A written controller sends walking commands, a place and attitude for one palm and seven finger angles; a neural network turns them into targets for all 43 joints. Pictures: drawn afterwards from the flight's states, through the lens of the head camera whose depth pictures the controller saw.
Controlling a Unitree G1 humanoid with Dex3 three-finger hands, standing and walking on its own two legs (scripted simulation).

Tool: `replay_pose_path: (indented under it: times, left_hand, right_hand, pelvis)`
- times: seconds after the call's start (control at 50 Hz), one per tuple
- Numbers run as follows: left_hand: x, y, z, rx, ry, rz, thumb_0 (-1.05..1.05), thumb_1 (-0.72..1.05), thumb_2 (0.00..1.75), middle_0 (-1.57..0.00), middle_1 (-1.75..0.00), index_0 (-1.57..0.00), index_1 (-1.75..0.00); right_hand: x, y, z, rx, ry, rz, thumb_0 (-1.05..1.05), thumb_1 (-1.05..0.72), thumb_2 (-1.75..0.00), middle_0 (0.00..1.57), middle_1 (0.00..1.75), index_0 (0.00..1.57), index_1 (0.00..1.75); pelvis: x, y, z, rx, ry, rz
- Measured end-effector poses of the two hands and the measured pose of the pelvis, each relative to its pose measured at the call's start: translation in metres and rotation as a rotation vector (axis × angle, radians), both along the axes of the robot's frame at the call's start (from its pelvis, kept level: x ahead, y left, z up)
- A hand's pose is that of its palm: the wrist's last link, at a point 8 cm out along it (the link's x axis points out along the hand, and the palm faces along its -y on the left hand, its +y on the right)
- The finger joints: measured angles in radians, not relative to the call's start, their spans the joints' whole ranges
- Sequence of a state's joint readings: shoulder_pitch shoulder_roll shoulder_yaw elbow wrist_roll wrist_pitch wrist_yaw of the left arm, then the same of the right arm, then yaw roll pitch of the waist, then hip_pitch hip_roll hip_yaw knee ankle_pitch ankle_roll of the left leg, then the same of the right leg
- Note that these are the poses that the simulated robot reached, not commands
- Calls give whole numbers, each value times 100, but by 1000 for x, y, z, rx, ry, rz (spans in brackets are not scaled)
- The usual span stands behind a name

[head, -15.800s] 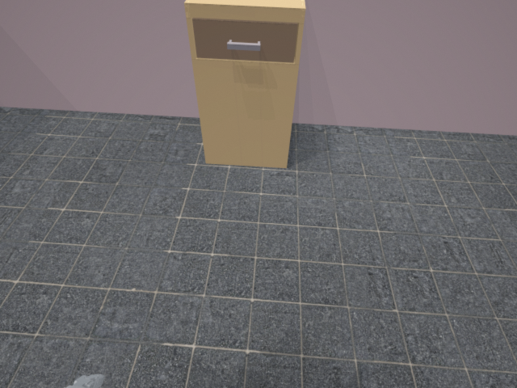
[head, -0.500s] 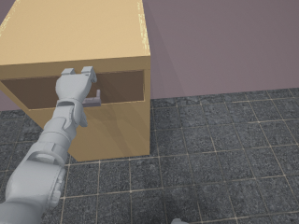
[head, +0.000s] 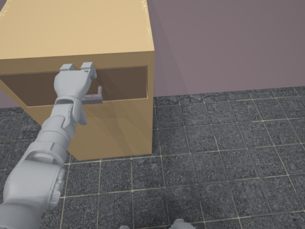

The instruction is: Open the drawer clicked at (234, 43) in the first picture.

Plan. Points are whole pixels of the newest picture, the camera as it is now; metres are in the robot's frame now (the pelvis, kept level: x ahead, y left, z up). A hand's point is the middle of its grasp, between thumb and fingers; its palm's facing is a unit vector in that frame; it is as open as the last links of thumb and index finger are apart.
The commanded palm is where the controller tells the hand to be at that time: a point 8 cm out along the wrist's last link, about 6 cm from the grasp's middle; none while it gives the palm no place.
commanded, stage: lower the fingers behind the handle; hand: left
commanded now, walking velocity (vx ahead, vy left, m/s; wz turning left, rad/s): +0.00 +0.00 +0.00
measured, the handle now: (80, 95) +0.52 +0.22 -0.03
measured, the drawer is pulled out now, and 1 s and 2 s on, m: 0.00 0.00 0.00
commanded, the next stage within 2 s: close the thumb around the handle in 1.56 s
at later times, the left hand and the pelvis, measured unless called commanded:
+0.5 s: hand (78, 107) +0.46 +0.21 -0.01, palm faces -0.06 -0.03 -1.00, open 13.8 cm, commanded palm +0.45 +0.21 +0.05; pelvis -0.02 +0.00 -0.01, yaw +0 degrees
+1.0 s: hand (84, 110) +0.47 +0.20 -0.04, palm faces -0.09 -0.05 -0.99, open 13.8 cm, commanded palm +0.46 +0.20 +0.01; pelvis +0.00 +0.01 -0.03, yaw -1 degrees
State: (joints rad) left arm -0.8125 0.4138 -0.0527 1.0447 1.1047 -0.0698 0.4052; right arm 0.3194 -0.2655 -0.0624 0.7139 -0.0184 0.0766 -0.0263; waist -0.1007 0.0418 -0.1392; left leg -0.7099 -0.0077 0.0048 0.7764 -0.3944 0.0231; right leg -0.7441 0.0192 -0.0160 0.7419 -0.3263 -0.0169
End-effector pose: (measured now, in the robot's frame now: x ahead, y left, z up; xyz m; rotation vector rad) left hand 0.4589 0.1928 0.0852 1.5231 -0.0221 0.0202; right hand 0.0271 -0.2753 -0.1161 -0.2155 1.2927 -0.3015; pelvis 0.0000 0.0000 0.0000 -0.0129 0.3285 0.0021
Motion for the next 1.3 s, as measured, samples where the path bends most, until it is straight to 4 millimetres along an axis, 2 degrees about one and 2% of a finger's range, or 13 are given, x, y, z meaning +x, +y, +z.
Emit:
replay_pose_path:
  times: [0.24,0.38,0.48,0.54,0.7,0.88,1.06,1.18,1.3]
  left_hand:
    - [1,-7,2,41,48,89,0,-49,30,-34,-122,-32,-127]
    - [-10,12,-29,36,187,96,0,-49,30,-32,-121,-31,-122]
    - [-14,17,-36,18,107,-2,0,-49,30,-30,-121,-31,-121]
    - [-13,19,-39,11,49,-4,0,-49,30,-30,-121,-32,-120]
    - [-3,19,-58,35,67,100,0,-49,30,-31,-120,-32,-120]
    - [0,17,-57,25,125,81,0,-49,30,-32,-120,-33,-122]
    - [-2,11,-80,-4,89,23,0,-49,30,-32,-120,-32,-120]
    - [-2,10,-83,9,20,40,0,-49,30,-33,-122,-32,-121]
    - [-1,8,-81,34,51,102,0,-49,30,-32,-122,-33,-123]
  right_hand:
    - [-14,14,-6,55,5,-31,0,-90,-90,20,30,20,30]
    - [-31,8,-3,14,10,-44,0,-90,-90,21,30,20,30]
    - [-43,0,-8,-23,64,-25,0,-90,-90,21,30,20,30]
    - [-47,-2,-13,-26,94,-15,0,-90,-90,20,30,20,30]
    - [-41,7,-22,14,99,-22,0,-90,-90,20,30,20,30]
    - [-34,20,-22,38,84,-25,0,-90,-90,20,30,20,30]
    - [-29,15,-30,22,92,-11,0,-90,-90,21,30,20,30]
    - [-28,12,-38,26,110,-1,0,-90,-90,20,30,20,30]
    - [-26,13,-39,38,95,-10,0,-90,-90,20,30,20,30]
  pelvis:
    - [-8,0,1,8,-10,-22]
    - [-14,-1,-2,7,0,-25]
    - [-16,0,-12,0,39,-8]
    - [-15,1,-18,-6,60,0]
    - [-13,4,-23,-14,82,1]
    - [-5,6,-20,-14,76,-6]
    - [-4,6,-30,-15,108,-11]
    - [-6,6,-37,-17,125,-8]
    - [-10,4,-35,-14,113,-10]
